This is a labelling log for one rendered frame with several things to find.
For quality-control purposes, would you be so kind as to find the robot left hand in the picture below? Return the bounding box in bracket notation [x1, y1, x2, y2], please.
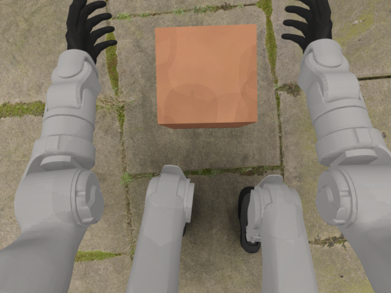
[65, 0, 117, 65]

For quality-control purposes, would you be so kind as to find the robot right forearm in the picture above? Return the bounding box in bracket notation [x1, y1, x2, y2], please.
[298, 38, 391, 167]

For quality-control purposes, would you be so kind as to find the left robot upper arm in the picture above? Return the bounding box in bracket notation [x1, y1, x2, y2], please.
[0, 168, 104, 293]

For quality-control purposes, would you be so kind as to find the robot right hand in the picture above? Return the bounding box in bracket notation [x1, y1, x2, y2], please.
[281, 0, 333, 54]

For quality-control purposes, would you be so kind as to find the carton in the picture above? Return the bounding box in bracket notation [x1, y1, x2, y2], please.
[155, 24, 257, 129]

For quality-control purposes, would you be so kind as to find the robot left forearm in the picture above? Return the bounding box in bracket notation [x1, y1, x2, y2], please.
[14, 49, 101, 226]

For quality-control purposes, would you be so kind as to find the right robot upper arm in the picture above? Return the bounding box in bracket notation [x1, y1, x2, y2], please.
[315, 164, 391, 293]

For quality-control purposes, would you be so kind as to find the robot left thigh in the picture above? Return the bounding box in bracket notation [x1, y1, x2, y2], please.
[125, 173, 195, 293]

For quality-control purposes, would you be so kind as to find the robot right shin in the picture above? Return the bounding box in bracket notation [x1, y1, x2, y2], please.
[246, 175, 303, 242]

